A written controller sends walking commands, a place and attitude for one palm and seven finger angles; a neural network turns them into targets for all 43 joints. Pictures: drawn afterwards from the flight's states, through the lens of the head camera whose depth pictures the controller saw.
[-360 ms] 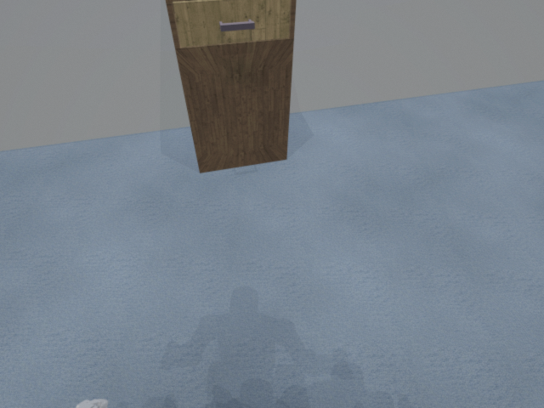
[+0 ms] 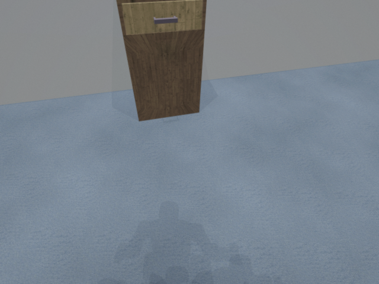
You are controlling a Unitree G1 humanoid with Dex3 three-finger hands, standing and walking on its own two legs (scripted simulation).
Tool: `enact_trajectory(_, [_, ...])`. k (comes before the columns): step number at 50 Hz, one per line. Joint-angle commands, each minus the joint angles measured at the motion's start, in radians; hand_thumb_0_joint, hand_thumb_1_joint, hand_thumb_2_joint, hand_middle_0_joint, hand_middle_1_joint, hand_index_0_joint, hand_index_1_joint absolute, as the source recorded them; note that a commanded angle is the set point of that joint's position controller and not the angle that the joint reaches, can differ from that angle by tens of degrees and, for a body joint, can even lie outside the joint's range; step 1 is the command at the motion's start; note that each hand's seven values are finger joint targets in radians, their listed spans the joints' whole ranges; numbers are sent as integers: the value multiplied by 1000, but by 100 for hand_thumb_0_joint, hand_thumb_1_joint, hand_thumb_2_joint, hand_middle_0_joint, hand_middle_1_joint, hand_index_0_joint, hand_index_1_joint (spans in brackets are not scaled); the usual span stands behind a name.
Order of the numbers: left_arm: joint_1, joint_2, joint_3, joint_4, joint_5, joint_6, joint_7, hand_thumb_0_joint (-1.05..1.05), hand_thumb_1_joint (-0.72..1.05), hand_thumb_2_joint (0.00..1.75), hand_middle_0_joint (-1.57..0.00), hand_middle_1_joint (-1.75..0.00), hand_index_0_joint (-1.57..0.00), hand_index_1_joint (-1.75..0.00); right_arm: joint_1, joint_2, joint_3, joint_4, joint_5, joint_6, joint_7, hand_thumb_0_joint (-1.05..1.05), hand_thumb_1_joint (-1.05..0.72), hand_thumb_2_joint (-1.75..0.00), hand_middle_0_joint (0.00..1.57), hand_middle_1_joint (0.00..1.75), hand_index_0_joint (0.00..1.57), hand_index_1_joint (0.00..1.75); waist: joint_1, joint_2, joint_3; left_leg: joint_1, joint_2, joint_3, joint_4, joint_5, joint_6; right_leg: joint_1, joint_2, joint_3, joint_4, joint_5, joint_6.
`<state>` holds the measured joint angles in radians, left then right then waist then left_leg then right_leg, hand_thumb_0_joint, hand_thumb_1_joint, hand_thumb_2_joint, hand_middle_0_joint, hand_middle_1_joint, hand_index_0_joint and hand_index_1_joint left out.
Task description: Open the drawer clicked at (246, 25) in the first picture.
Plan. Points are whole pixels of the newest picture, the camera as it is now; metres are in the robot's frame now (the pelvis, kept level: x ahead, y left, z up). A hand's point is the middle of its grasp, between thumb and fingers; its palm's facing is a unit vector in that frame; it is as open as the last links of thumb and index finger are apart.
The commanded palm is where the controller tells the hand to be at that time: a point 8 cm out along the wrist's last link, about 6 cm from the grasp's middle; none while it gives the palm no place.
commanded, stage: stand and wait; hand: left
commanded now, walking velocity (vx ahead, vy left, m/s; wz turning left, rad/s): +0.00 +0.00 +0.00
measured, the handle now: (165, 19) +1.46 +0.22 +0.00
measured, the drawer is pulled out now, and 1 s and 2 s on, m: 0.00 0.00 0.00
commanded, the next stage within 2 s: look at it before walking up in 0.46 s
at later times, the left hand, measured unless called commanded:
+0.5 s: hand out of the picture +0.07 +0.24 -0.15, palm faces -0.03 -0.94 -0.34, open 7.4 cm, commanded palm none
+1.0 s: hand out of the picture +0.07 +0.24 -0.15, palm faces -0.04 -0.94 -0.34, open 7.4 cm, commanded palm none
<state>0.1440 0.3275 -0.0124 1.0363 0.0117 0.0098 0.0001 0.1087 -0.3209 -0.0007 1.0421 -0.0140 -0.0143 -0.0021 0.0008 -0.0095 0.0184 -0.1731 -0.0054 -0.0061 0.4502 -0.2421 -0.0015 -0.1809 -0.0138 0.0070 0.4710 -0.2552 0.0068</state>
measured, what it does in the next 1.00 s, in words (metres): stands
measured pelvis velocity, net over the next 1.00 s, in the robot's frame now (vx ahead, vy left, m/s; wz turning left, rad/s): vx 0.00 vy -0.01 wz -0.01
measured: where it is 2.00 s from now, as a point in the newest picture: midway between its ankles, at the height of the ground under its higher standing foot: outside the picture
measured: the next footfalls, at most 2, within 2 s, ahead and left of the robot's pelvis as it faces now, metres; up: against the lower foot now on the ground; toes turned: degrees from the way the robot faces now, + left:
left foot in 1.88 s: +0.35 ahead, +0.08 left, +0.00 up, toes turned -4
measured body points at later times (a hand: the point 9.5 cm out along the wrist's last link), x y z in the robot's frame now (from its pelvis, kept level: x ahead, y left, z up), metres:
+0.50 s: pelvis -0.01 +0.00 +0.00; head -0.01 +0.00 +0.45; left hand +0.07 +0.29 -0.13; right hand +0.07 -0.30 -0.13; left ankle +0.00 +0.12 -0.74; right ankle +0.00 -0.12 -0.74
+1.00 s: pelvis +0.00 -0.01 +0.00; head +0.00 -0.01 +0.45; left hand +0.08 +0.29 -0.13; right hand +0.08 -0.30 -0.13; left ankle +0.00 +0.12 -0.74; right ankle +0.00 -0.12 -0.74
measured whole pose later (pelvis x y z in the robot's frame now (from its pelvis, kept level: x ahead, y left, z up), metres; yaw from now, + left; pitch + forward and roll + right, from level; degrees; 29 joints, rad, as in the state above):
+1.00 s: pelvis +0.00 -0.01 +0.00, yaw +0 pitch -2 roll +0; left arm 0.14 0.34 -0.01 1.09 0.01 0.00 0.00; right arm 0.11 -0.34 0.00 1.12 -0.01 -0.01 0.00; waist 0.00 -0.01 0.03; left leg -0.14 0.01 0.00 0.38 -0.20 -0.01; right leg -0.15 0.00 0.01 0.40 -0.22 0.00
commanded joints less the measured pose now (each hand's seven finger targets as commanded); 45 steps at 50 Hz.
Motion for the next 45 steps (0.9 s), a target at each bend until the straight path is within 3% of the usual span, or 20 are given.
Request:
enact_trajectory(1, [-53, 212, 49, -64, -1, -30, 11, 0, 90, 90, -20, -30, -20, -30, -49, -210, -43, -62, 0, -21, -13, 0, -90, -90, 20, 30, 20, 30, 0, 10, -51, 7, 110, -88, -87, 136, 39, -1, -98, 96, -103, 111, -42])
enact_trajectory(14, [-46, 219, 46, -24, -2, -32, 11, 0, 90, 90, -20, -30, -20, -30, -31, -223, -38, -13, 4, -21, -11, 0, -90, -90, 20, 30, 20, 30, 0, 8, -58, 20, 120, -92, -108, 138, 36, 18, -102, 100, -120, 118, -42])
enact_trajectory(25, [-52, 219, 44, -18, 1, -30, 10, 0, 90, 90, -20, -30, -20, -30, -35, -220, -36, 0, 4, -18, -9, 0, -90, -90, 20, 30, 20, 30, 3, 0, -14, 7, 118, -96, -133, 90, 33, -9, -99, 108, -147, 57, -39])
enact_trajectory(30, [-50, 218, 44, -20, 1, -32, 10, 0, 90, 90, -20, -30, -20, -30, -34, -221, -36, 0, 5, -21, -8, 0, -90, -90, 20, 30, 20, 30, 2, 11, -46, 28, 121, -94, -128, 130, 33, 9, -101, 105, -141, 99, -39])
enact_trajectory(45, [-50, 217, 44, -15, 0, -34, 11, 0, 90, 90, -20, -30, -20, -30, -42, -222, -34, 3, 6, -19, -10, 0, -90, -90, 20, 30, 20, 30, 0, 3, -43, 47, 124, -88, -132, 161, 29, 16, -102, 106, -147, 148, -39])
